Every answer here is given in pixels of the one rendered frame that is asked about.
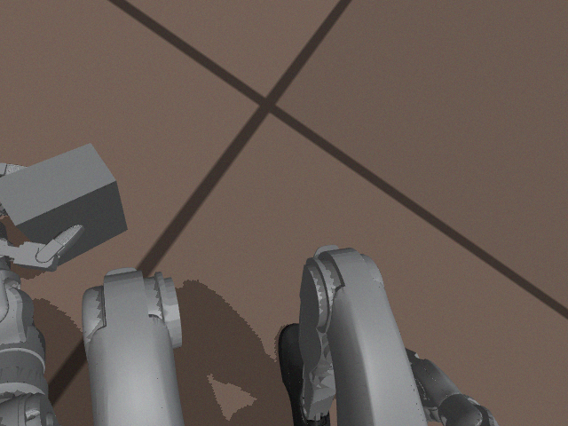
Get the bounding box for left robot hand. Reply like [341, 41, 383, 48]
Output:
[0, 163, 85, 272]

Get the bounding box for right robot arm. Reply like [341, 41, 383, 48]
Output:
[438, 394, 499, 426]

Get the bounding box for right robot hand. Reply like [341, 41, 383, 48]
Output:
[405, 348, 462, 424]

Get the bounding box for left robot arm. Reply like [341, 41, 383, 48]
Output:
[0, 268, 61, 426]

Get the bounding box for right robot foot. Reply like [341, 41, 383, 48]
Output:
[278, 323, 330, 426]

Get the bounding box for carton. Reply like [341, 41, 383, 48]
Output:
[0, 143, 128, 266]

